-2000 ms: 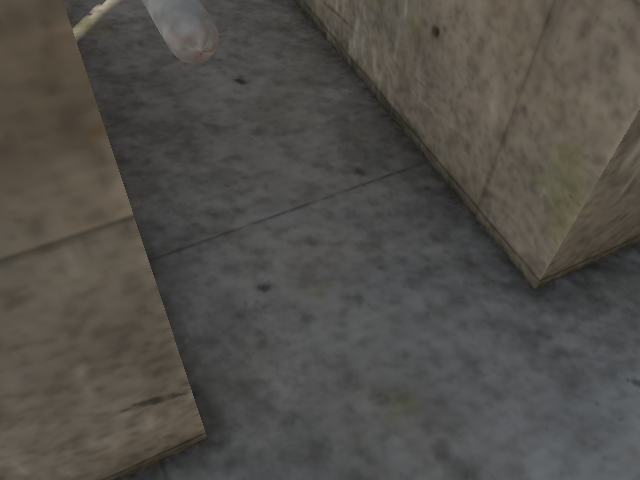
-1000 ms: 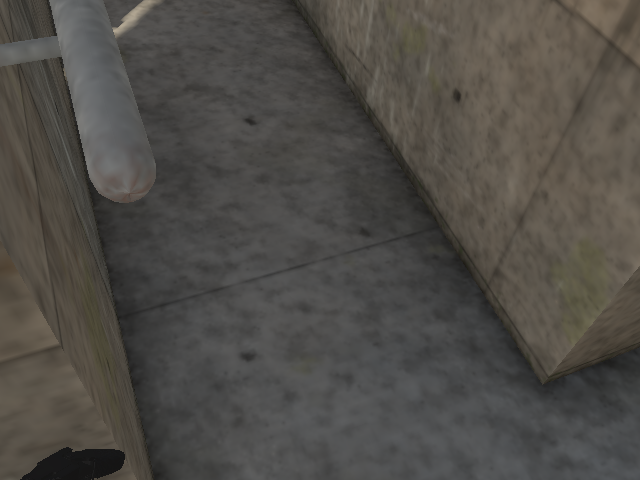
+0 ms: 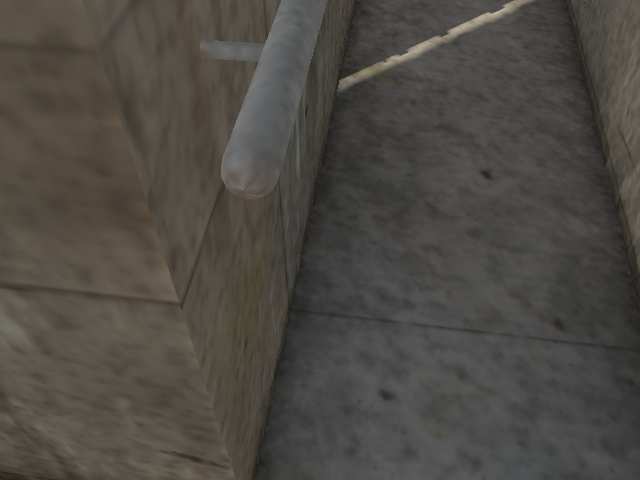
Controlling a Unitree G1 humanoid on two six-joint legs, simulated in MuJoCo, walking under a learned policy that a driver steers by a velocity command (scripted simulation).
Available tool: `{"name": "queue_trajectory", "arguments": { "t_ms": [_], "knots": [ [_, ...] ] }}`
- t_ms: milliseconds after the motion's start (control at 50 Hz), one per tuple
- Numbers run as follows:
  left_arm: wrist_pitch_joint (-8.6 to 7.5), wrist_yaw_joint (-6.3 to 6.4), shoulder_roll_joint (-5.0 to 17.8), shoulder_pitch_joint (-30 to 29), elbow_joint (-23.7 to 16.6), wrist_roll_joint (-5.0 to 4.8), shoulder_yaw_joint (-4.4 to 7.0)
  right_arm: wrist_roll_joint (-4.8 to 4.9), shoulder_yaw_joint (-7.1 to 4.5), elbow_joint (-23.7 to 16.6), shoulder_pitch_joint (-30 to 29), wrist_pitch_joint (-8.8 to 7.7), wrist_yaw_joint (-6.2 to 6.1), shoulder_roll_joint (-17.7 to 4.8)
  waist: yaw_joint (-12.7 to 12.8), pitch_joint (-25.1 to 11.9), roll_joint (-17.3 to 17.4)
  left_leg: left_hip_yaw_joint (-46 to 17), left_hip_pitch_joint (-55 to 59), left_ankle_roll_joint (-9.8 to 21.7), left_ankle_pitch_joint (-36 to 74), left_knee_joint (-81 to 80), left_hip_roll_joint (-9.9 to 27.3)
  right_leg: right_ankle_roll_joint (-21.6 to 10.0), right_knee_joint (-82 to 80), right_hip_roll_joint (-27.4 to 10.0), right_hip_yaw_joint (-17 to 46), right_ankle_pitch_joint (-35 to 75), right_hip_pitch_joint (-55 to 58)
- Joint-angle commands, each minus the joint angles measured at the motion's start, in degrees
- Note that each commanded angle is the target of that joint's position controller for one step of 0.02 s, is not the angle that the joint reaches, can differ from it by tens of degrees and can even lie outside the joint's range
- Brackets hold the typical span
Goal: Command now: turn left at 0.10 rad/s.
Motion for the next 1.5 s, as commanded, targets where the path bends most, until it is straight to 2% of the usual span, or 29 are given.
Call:
{"name": "queue_trajectory", "arguments": {
  "t_ms": [20, 140, 420, 440, 460, 500, 580, 600, 620, 640, 700, 780, 820, 880, 920, 960, 1000, 1060, 1120, 1140, 1160, 1180, 1200, 1220, 1260, 1300, 1340, 1440, 1500],
  "knots": [
    [-2.94, -0.24, 7.54, -6.26, -5.96, 0.19, 1.41, 0.32, -2.32, -1.37, -1.08, -0.23, -0.59, -7.50, -1.00, -0.76, -8.09, -2.71, 5.23, 0.38, -1.32, -2.75, 2.39, -1.98, -11.37, -7.17, 7.77, -2.97, -6.71],
    [-2.04, 0.45, 4.62, -3.04, -5.85, 0.22, 0.30, 0.14, -2.19, 3.72, 0.43, -0.96, 0.36, -5.17, 0.58, -1.07, -5.60, -4.57, 4.66, -0.82, 0.12, -6.86, 3.15, -3.44, -11.26, -7.62, 7.92, -1.45, -2.95],
    [-0.73, 0.36, 6.11, -0.27, -1.04, -1.04, 1.50, 0.97, -2.61, 12.63, 3.24, -1.20, 0.06, -6.61, 1.80, -3.04, -2.37, -4.71, 7.54, -0.15, 6.81, -8.80, 3.03, -2.77, -8.31, -6.08, 4.91, 15.03, 3.36],
    [-0.83, 2.03, 12.89, 3.57, 0.10, -2.43, 3.90, 1.27, -3.71, 10.71, 2.49, -0.20, 0.77, -9.80, 2.50, -2.77, 0.42, 0.02, 1.65, 0.39, -0.42, -1.40, -0.74, -5.57, -10.57, -10.70, 12.09, 9.80, 6.66],
    [-0.60, 3.08, 15.31, 1.89, 0.24, -3.02, 4.43, 0.82, -4.06, 10.28, 1.09, 0.37, 1.01, -9.16, 1.69, 2.22, -6.50, -0.11, -6.14, -0.60, -2.19, 3.09, 0.79, -9.40, -8.63, -15.65, 16.12, 22.87, 6.67],
    [-0.47, 4.42, 11.71, -2.36, -1.46, -1.73, 3.39, 1.77, -4.03, 11.02, 5.04, 0.91, 1.45, -8.35, 0.98, -3.26, -12.14, 0.54, -5.07, -2.68, -18.41, 15.12, 2.52, -15.38, -7.96, -20.26, 16.79, 38.19, 6.09],
    [1.58, 3.66, 9.83, -4.50, -0.46, -3.06, 2.94, 1.45, -2.29, 11.76, 4.27, 0.73, 1.73, -4.37, 0.42, -4.05, -9.03, 3.59, 5.14, -2.32, 0.91, -3.31, 1.48, -8.67, -2.41, -12.07, 7.92, 33.64, 2.22],
    [1.44, 2.96, 9.81, -1.13, 1.07, -2.71, 2.81, 1.21, -2.58, 10.30, 2.36, 0.68, 1.69, -7.10, 0.84, -2.97, -5.37, 0.84, 7.53, -0.59, 9.70, -7.66, 2.43, -5.26, -1.38, -9.55, 6.68, 27.44, 0.65],
    [1.14, 2.60, 7.45, 2.68, 1.18, -0.93, 2.25, 0.89, -3.23, 9.59, 0.95, 0.67, 1.33, -12.16, 4.39, -4.15, 3.69, -6.96, 9.43, 3.29, 20.09, -7.37, 7.80, -0.86, 0.54, -4.62, 2.38, 13.40, -1.34],
    [0.83, 2.60, 5.93, 2.97, 1.79, -0.07, 1.77, 1.37, -2.48, 11.06, 1.37, 0.35, 1.03, -10.08, 4.80, -5.91, 6.94, -8.46, 5.30, 8.34, 20.26, -7.70, 10.33, 2.50, 0.45, -2.90, 0.99, -2.58, 3.57],
    [-0.89, 2.11, 7.99, -0.15, 3.89, -0.65, 1.73, 1.46, -2.63, 11.71, 0.04, 0.05, 0.00, -10.40, 3.09, -2.73, 1.74, -8.13, 7.96, 6.60, 8.79, -9.72, 7.76, 4.09, -4.09, -3.90, 1.20, 1.37, 1.23],
    [-1.28, 1.95, 8.69, -0.09, 6.46, -1.45, 1.41, 1.97, -2.29, 13.87, 0.95, -0.74, -0.85, -9.65, 1.82, -3.91, 2.24, -5.98, 12.27, 4.55, 16.16, -9.13, 6.59, 3.71, -7.31, -4.90, 2.11, 3.67, 0.58],
    [-1.49, 1.94, 10.12, -1.87, 6.27, -1.97, 1.67, 2.01, -3.20, 13.81, 0.69, -0.52, -1.36, -12.06, 0.84, -3.94, 2.21, -5.57, 14.47, 5.11, 18.37, -8.36, 7.16, 3.72, -5.21, -4.14, 1.73, 3.14, -2.53],
    [-1.12, 2.25, 10.46, -2.51, 5.82, -2.81, 1.95, 1.83, -4.38, 13.23, 0.81, 0.14, -2.21, -13.67, 0.14, -5.20, 4.13, -6.83, 15.13, 9.44, 20.80, -7.68, 11.15, 3.61, 3.40, -2.70, 1.00, -1.42, -7.48],
    [-0.11, 2.60, 10.93, -2.45, 6.81, -3.42, 2.45, 0.21, -4.89, 10.93, 1.19, -0.06, -2.52, -14.32, -2.75, -5.70, 5.74, -13.20, 14.76, 15.19, 25.98, -9.25, 19.61, 4.63, 21.40, -1.19, 3.60, -17.23, -13.29],
    [1.99, 2.56, 10.97, -0.50, 7.18, -3.29, 3.46, 0.91, -4.13, 10.06, -1.07, -1.18, -2.37, -12.26, -0.34, -6.56, 5.56, -10.83, 10.42, 18.01, 25.00, -9.85, 22.87, 4.18, 36.91, -2.37, 8.77, -20.69, -14.89],
    [2.62, 2.69, 10.45, -0.55, 7.03, -2.72, 3.50, 1.86, -3.72, 8.82, -5.30, -0.87, -2.87, -10.68, 1.10, -2.75, 4.68, -6.08, 6.07, 15.65, 12.30, -12.14, 19.45, 3.77, 34.12, -3.55, 6.42, -15.12, -16.04],
    [2.54, 1.34, 6.68, -2.06, 4.65, -1.31, 1.91, 0.13, -3.50, 8.26, -5.70, 0.22, -4.09, -10.69, 1.17, -4.70, 5.22, 1.30, 6.19, 13.57, 19.09, -10.99, 16.82, 4.41, 25.69, -3.80, 1.17, -10.82, -11.15],
    [1.62, -0.69, 8.74, 0.45, 5.75, -2.47, 2.15, 0.31, -3.93, 6.71, -4.69, 1.81, -3.88, -12.34, 0.84, -7.12, 8.07, 3.30, 9.79, 11.16, 17.17, -8.12, 16.46, 1.90, 13.74, -1.56, -2.77, -6.39, -7.69],
    [2.68, -1.19, 11.60, 2.60, 6.76, -2.68, 3.04, 2.62, -4.02, 5.97, -6.96, 1.82, -3.45, -13.01, 2.37, -7.04, 6.45, 3.29, 6.75, 9.40, 14.76, -5.72, 17.05, 0.08, 6.24, -2.28, -2.04, 0.13, -4.12],
    [3.56, -1.07, 12.39, 5.21, 8.09, -2.40, 3.67, 3.33, -3.91, 6.25, -5.32, 1.52, -2.87, -12.61, 2.83, -7.09, 2.78, 4.61, 3.85, 6.95, 7.47, -2.46, 15.78, -2.07, 0.48, 0.80, -3.68, 2.90, 0.31],
    [4.44, -0.48, 13.70, 5.60, 8.09, -2.15, 4.21, 2.61, -3.52, 7.75, -1.16, 1.20, -1.90, -10.64, 2.12, -4.92, -3.96, 9.08, -3.05, 2.53, -3.53, 6.40, 12.26, -5.30, -5.30, -1.41, 2.41, 9.12, 4.34],
    [4.86, 0.90, 20.41, 5.31, 5.54, -2.18, 5.33, -0.74, -2.35, 5.41, -0.47, 1.14, -1.17, -6.49, -0.28, -4.09, -20.88, 14.60, -20.08, -4.42, -27.37, 26.05, 3.54, -13.98, -8.05, -17.00, 25.29, 31.11, 9.29],
    [2.82, -0.12, 21.32, 4.47, 1.89, 1.81, 5.00, 0.57, -3.37, 2.85, -7.16, 0.20, -1.55, -9.07, 4.35, -8.09, -13.81, 2.71, -20.48, -5.05, -29.24, 36.47, 0.59, -22.22, -11.62, -20.92, 34.72, 26.74, 2.84],
    [0.25, -0.14, 17.83, -4.59, -0.82, 0.13, 4.88, 1.79, -4.34, 5.65, -2.56, 0.33, -3.09, -10.92, 0.49, -5.43, -7.65, 0.21, -18.54, -3.89, -19.34, 40.17, 1.93, -15.45, -10.20, -14.87, 22.38, 21.25, -0.36],
    [-0.39, 0.49, 15.97, -5.25, -0.55, -1.77, 4.27, 0.62, -4.54, 6.12, -2.34, 0.91, -3.91, -10.81, -0.07, -3.64, -5.89, 1.58, -16.15, -5.25, -13.07, 39.74, 1.89, -12.58, -8.25, -11.52, 18.08, 22.11, -3.63],
    [-0.13, 0.64, 13.13, -0.65, 1.63, -2.07, 3.43, 0.77, -3.93, 4.29, -1.72, 1.73, -3.43, -8.37, 0.26, -4.65, -7.46, 1.69, -16.05, -5.67, -11.29, 37.43, 1.24, -13.47, -8.19, -9.88, 18.42, 22.89, -0.85],
    [0.83, 1.76, 14.26, 1.42, 0.91, -1.63, 3.88, 1.42, -3.44, 3.15, -1.89, 0.97, -3.20, -8.82, 1.38, -6.09, -8.19, -1.27, -19.69, -6.07, -10.35, 25.45, 0.56, -13.85, -9.04, -11.10, 24.34, 15.59, 8.09],
    [1.22, 1.48, 14.64, 0.37, -0.16, -2.31, 4.09, 2.78, -3.86, 3.00, -1.82, -0.62, -1.92, -9.57, 1.41, -7.48, -9.20, -1.44, -14.99, -4.75, -11.49, 16.47, -0.12, -14.19, -12.30, -8.83, 28.45, -8.13, 6.71]
  ]
}}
